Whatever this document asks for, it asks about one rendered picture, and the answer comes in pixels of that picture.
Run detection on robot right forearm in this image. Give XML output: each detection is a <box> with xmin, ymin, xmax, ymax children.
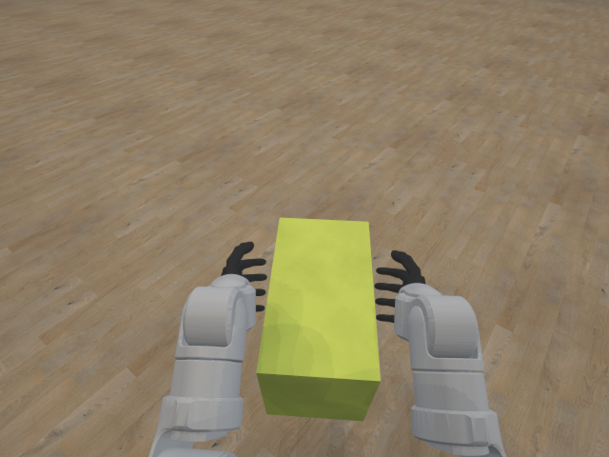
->
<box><xmin>394</xmin><ymin>283</ymin><xmax>506</xmax><ymax>457</ymax></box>

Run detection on right robot hand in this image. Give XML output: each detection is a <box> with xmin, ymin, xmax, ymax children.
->
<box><xmin>374</xmin><ymin>250</ymin><xmax>425</xmax><ymax>323</ymax></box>

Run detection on carton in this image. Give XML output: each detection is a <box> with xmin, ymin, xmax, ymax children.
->
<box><xmin>256</xmin><ymin>218</ymin><xmax>381</xmax><ymax>421</ymax></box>

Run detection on left robot hand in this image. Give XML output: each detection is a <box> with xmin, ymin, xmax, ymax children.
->
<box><xmin>221</xmin><ymin>242</ymin><xmax>267</xmax><ymax>311</ymax></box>

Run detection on robot left forearm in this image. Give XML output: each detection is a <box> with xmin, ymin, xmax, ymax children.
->
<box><xmin>148</xmin><ymin>274</ymin><xmax>256</xmax><ymax>457</ymax></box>

